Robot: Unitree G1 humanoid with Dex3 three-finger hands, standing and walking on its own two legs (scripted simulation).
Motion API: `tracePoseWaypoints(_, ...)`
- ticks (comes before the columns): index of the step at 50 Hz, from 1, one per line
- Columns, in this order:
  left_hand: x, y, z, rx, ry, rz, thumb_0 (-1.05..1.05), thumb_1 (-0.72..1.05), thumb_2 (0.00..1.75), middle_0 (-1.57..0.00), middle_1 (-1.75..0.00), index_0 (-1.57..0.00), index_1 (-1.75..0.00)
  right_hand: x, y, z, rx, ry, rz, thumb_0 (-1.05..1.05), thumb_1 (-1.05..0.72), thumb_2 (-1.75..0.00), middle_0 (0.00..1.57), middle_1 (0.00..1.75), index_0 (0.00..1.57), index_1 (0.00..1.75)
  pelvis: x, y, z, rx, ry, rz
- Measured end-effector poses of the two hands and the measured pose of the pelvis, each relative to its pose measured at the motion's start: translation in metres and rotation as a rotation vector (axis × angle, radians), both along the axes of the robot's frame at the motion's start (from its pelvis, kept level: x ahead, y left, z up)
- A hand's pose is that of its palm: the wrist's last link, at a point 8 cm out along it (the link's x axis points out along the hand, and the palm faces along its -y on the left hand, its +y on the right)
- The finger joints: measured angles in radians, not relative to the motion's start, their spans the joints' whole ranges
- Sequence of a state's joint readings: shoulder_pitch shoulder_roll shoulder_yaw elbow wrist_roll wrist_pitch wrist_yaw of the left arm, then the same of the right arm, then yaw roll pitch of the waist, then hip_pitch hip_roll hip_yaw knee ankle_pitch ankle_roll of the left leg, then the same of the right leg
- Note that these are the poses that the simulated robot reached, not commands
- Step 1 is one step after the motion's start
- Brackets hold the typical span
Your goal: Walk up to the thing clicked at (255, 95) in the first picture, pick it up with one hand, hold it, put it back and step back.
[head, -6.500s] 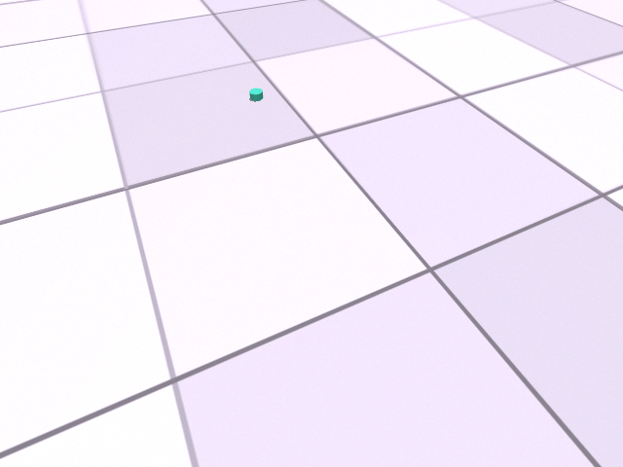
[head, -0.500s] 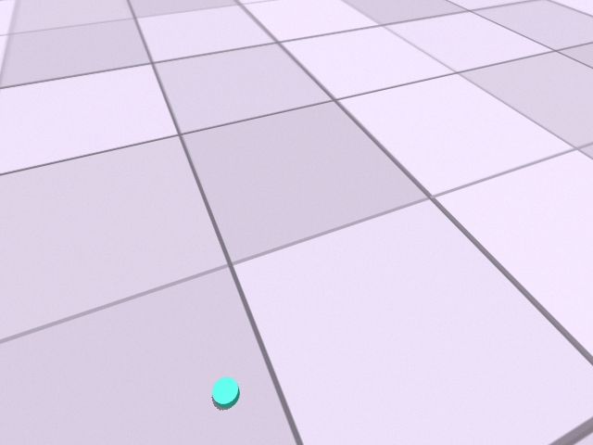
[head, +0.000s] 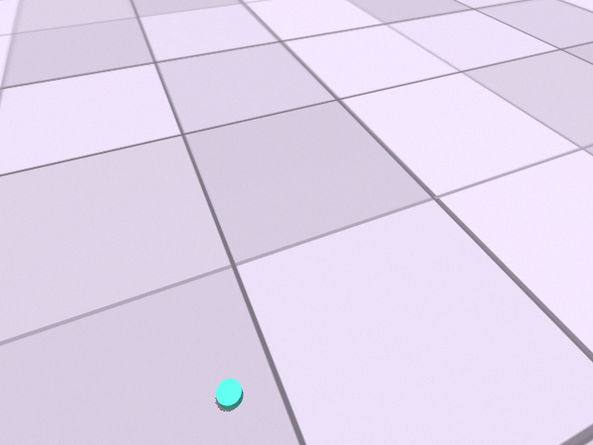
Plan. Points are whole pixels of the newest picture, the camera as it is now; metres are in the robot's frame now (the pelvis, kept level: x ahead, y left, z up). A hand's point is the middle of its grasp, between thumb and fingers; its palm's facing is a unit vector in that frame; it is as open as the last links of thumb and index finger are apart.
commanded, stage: walk up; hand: left
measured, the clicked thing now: (229, 394) +0.43 +0.23 -0.76
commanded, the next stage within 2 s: stand in 0.08 s
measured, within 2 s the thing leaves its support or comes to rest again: neither
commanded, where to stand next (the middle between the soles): +0.03 -0.01 m, yaw +1 degrees
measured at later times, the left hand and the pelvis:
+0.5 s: hand out of the picture +0.08 +0.25 -0.16, palm faces -0.02 -0.94 -0.34, open 7.4 cm; pelvis +0.00 +0.00 +0.00, yaw +0 degrees
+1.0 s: hand out of the picture +0.06 +0.25 -0.16, palm faces -0.02 -0.94 -0.33, open 7.4 cm; pelvis +0.00 +0.00 +0.00, yaw +1 degrees
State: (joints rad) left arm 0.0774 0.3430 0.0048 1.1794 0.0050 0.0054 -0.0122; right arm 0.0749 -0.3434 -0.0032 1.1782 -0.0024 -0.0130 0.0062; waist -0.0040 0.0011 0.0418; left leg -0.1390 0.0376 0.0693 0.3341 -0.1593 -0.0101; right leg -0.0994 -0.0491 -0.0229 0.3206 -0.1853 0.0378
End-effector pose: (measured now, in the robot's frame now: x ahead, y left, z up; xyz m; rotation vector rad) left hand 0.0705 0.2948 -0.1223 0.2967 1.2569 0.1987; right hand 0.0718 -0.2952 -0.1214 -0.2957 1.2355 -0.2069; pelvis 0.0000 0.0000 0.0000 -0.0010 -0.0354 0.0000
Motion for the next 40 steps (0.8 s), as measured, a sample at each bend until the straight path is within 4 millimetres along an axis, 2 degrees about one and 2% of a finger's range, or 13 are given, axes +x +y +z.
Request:
tracePoseWaypoints(8,0.007,0.0,0.002,0.003,-0.022,-0.008,0.0,0.91,0.9,-0.21,-0.3,-0.2,-0.3,0.011,0.001,0.003,-0.003,-0.025,0.009,0.0,-0.9,-0.89,0.2,0.3,0.21,0.3,0.001,0.0,0.0,0.0,0.0,0.002)
tracePoseWaypoints(15,0.007,0.0,0.003,0.007,-0.029,-0.013,0.0,0.91,0.9,-0.21,-0.3,-0.2,-0.3,0.012,0.0,0.004,-0.004,-0.027,0.015,0.0,-0.9,-0.9,0.2,0.3,0.21,0.3,0.0,0.0,0.001,-0.002,0.0,0.005)
tracePoseWaypoints(40,-0.012,0.0,0.002,0.006,-0.005,-0.006,0.0,0.91,0.9,-0.21,-0.3,-0.2,-0.3,-0.008,-0.002,0.001,0.0,0.012,0.01,0.0,-0.9,-0.9,0.2,0.3,0.21,0.3,-0.005,-0.002,0.001,-0.003,-0.004,0.013)
